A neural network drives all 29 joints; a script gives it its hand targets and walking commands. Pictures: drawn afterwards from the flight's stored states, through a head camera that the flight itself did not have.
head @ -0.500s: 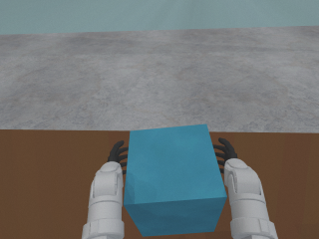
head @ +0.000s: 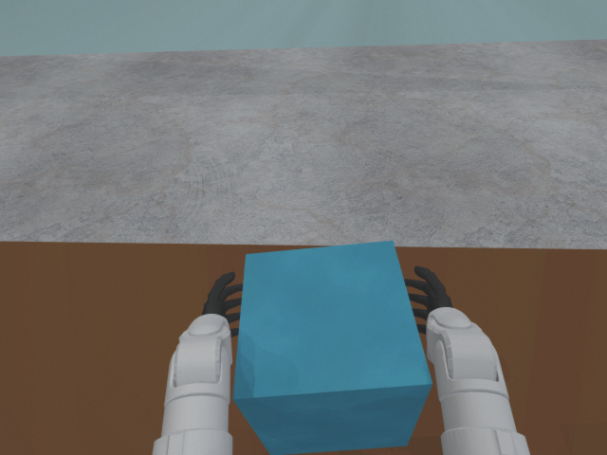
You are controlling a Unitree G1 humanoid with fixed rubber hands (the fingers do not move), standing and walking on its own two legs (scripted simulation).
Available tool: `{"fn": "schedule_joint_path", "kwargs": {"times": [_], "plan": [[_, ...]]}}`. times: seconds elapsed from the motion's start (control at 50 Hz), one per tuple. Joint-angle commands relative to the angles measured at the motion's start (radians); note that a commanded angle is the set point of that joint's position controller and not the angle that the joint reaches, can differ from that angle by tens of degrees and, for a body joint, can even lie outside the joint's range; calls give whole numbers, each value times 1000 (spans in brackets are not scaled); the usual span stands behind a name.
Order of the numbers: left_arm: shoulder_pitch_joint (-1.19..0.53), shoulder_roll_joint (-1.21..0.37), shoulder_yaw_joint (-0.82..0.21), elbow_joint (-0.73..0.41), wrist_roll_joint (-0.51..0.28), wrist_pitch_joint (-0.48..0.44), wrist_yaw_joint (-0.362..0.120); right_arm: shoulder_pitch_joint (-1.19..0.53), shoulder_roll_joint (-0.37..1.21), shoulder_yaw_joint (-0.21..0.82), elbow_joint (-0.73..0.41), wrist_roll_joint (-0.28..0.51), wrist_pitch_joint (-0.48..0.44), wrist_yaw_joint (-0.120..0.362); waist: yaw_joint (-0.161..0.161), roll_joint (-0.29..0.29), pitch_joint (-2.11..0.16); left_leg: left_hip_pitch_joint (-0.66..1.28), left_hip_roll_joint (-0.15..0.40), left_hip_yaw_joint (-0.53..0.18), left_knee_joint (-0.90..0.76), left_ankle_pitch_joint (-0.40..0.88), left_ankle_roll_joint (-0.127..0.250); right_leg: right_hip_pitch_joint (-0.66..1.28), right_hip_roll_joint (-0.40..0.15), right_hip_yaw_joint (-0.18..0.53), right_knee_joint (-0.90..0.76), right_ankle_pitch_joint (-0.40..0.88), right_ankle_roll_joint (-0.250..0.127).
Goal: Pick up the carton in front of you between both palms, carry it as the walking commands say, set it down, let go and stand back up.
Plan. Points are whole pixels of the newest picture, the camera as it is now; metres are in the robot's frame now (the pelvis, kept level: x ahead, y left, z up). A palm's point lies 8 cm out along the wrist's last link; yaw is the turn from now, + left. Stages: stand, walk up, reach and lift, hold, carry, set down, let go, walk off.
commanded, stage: hold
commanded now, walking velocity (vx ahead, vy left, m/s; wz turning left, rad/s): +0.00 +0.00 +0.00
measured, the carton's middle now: (329, 353) +0.28 +0.01 -0.03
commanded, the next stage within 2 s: carry in 0.22 s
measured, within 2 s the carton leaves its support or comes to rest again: neither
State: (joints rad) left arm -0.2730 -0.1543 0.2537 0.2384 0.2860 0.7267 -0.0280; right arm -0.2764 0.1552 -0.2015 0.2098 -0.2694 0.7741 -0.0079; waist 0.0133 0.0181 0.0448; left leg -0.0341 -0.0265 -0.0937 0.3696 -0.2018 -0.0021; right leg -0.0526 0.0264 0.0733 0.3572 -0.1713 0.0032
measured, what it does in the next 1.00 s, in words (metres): walks ahead: left foot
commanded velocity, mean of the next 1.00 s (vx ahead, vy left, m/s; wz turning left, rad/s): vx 0.41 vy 0.00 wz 0.00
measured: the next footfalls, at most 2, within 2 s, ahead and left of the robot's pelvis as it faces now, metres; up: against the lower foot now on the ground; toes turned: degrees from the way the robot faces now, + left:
left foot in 0.78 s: +0.28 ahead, +0.12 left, +0.00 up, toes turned +13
right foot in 1.20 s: +0.60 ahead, -0.08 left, +0.00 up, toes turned -11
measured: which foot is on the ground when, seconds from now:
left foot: down 0.00-0.54, up 0.56-0.76, down 0.78-1.00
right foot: down 0.00-0.82, up 0.84-1.00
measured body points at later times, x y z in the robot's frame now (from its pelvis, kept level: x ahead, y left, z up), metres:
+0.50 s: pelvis +0.05 +0.01 -0.01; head +0.01 +0.00 +0.43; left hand +0.34 +0.18 +0.06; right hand +0.35 -0.13 +0.06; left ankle +0.01 +0.13 -0.75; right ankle +0.03 -0.12 -0.74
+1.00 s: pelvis +0.29 +0.04 +0.00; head +0.30 +0.04 +0.45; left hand +0.57 +0.19 +0.08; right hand +0.57 -0.11 +0.08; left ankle +0.24 +0.11 -0.75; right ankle +0.29 -0.09 -0.68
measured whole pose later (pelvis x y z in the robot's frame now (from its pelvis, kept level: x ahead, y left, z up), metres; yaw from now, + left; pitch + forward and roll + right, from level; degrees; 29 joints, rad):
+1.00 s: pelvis +0.29 +0.04 +0.00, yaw +1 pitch +6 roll -1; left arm -0.18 -0.14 0.15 -0.35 0.09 1.23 0.09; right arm -0.19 0.14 -0.11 -0.35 -0.10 1.25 -0.11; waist -0.03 0.02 -0.10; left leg -0.20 0.01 0.22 0.33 -0.25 0.06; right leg -0.57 -0.10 -0.11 0.95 -0.28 -0.01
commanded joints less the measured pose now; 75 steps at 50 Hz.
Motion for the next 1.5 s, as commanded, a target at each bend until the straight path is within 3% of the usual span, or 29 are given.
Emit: {"fn": "schedule_joint_path", "kwargs": {"times": [0.0, 0.06, 0.16, 0.18, 0.2, 0.24, 0.34, 0.42, 0.46, 0.5, 0.54, 0.56, 0.58, 0.62, 0.68, 0.76, 0.78, 0.8, 0.82, 0.86, 0.9, 1.06, 1.16, 1.18, 1.2, 1.22, 1.24, 1.32, 1.48], "plan": [[-429, -895, -552, -17, -244, -6, -209, -483, 887, 513, -67, 253, -45, 211, -4, -17, -248, -50, -53, -1, -64, 163, 7, 151, 70, 6, -19, 152, -6], [-471, -918, -580, -50, -273, -6, -205, -447, 873, 520, -77, 247, -55, 220, -56, 16, -256, -5, -62, -2, -61, 208, -13, 108, 74, 14, -24, 189, -13], [-421, -881, -524, -2, -218, 3, -207, -514, 883, 536, -90, 263, -51, 215, 9, 2, -238, -82, -69, 9, -65, 171, -3, 182, 56, 12, -25, 191, -4], [-434, -902, -519, -26, -234, -5, -205, -504, 888, 548, -108, 250, -50, 219, -7, -14, -257, -47, -60, 7, -58, 134, 7, 139, 57, 11, -16, 150, -1], [-500, -894, -566, -68, -289, 5, -200, -538, 873, 561, -96, 268, -34, 218, -15, -32, -275, -136, 111, 9, 13, -69, 25, -6, -131, 0, 17, -40, -15], [-461, -880, -552, -47, -273, 29, -197, -522, 890, 548, -78, 284, -26, 220, -11, -30, -247, -208, 91, -47, -41, -454, 35, -124, -118, 16, -14, -498, -23], [-453, -890, -684, -211, -339, 91, -164, -517, 880, 672, -212, 362, 38, 211, -9, -31, -303, -265, 62, 28, 94, -299, 22, -159, -162, 62, 3, -417, -52], [-485, -840, -789, -348, -431, 203, -146, -538, 821, 748, -348, 422, 141, 169, -26, 175, -299, -153, 188, -167, -104, -465, 80, -365, -54, -129, 253, -328, 10], [-477, -803, -824, -409, -492, 261, -149, -472, 804, 751, -382, 446, 202, 145, -35, 124, -249, -147, 293, -303, -120, -355, 159, -386, -51, -189, 238, -248, 16], [-444, -815, -832, -414, -542, 316, -145, -443, 774, 763, -432, 468, 260, 131, -18, 102, -331, -156, 231, -118, -1, -156, 130, -228, -67, -182, 103, -170, -1], [-381, -822, -851, -412, -551, 359, -131, -457, 781, 788, -509, 506, 302, 129, 8, -137, -358, -480, 88, 134, 374, 110, 31, 170, -207, 54, -31, -66, -81], [-325, -839, -836, -444, -555, 371, -129, -474, 783, 819, -596, 535, 330, 134, 18, -313, -344, -698, 39, 193, 501, -167, 4, 310, -370, 267, -21, 245, -155], [-329, -808, -835, -522, -535, 389, -119, -485, 825, 855, -605, 566, 344, 145, 21, -261, -348, -829, 43, 180, 547, -372, 7, 396, -430, 327, -13, 471, -226], [-359, -816, -851, -637, -556, 427, -103, -448, 834, 845, -631, 597, 370, 152, 31, -79, -357, -811, 96, 160, 482, -374, 21, 383, -430, 253, -39, 389, -215], [-310, -837, -846, -664, -552, 463, -113, -394, 880, 829, -635, 582, 408, 148, 20, -211, -334, -614, 68, 248, 279, -142, 20, 237, -322, 24, -73, 320, -125], [-325, -802, -847, -670, -592, 501, -136, -325, 826, 803, -617, 536, 435, 134, -4, -123, -406, 30, -10, 352, 84, 35, 45, -158, -201, -235, 161, 337, -47], [-372, -793, -854, -667, -624, 514, -139, -321, 812, 765, -608, 535, 444, 131, -39, -22, -433, 216, 103, 173, 41, -79, 97, -358, -164, -275, 354, 238, -11], [-435, -786, -856, -698, -637, 527, -142, -351, 786, 761, -612, 533, 447, 128, -54, 287, -444, 357, 413, -328, -116, -91, 227, -630, -43, -298, 706, -141, 43], [-455, -760, -874, -710, -626, 533, -144, -356, 815, 771, -599, 533, 445, 127, -50, 238, -416, 303, 467, -462, -164, -11, 282, -727, -52, -142, 856, -349, 13], [-442, -816, -851, -672, -644, 537, -146, -439, 845, 779, -673, 551, 454, 120, -36, 34, -411, 226, 435, -289, -141, 22, 256, -743, -165, -88, 908, -284, -30], [-405, -835, -834, -632, -620, 532, -140, -441, 875, 788, -654, 579, 464, 129, -27, 5, -379, 101, 372, -77, -161, 122, 168, -651, -186, -90, 748, -134, -24], [-258, -885, -833, -597, -524, 497, -119, -347, 890, 816, -628, 587, 446, 179, -34, 149, -290, 109, 253, 198, -147, 417, 125, -550, -104, -270, 244, 70, -12], [-293, -894, -849, -642, -566, 485, -134, -334, 866, 823, -662, 569, 427, 176, -5, 111, -372, 40, 218, 345, 132, 616, 59, -99, 2, -405, 111, 69, -41], [-266, -868, -841, -626, -552, 479, -140, -340, 852, 822, -640, 568, 432, 175, 4, 80, -433, -112, 180, 327, 281, 459, 32, 119, -58, -343, 126, 23, -47], [-242, -863, -831, -591, -550, 481, -139, -349, 842, 820, -637, 562, 434, 178, 30, -65, -480, -311, 132, 320, 583, 271, -1, 289, -264, -21, 27, -127, -109], [-232, -846, -830, -572, -558, 472, -145, -345, 858, 835, -652, 572, 435, 177, 21, -274, -506, -547, 12, 252, 786, -255, -23, 399, -482, 373, -102, -100, -212], [-247, -877, -843, -573, -563, 466, -146, -336, 855, 830, -632, 565, 429, 180, 20, -215, -465, -625, 78, 109, 885, -290, 13, 356, -497, 378, -127, -50, -240], [-287, -970, -883, -607, -579, 440, -152, -353, 938, 835, -661, 574, 391, 180, 6, -44, -412, -589, 170, 87, 724, -144, 37, 151, -384, 39, -135, 104, -157], [-259, -877, -876, -632, -606, 439, -168, -305, 889, 823, -663, 527, 387, 150, 12, -125, -299, -501, 101, 266, 276, 75, 18, 46, -293, -219, -157, 136, -141]]}}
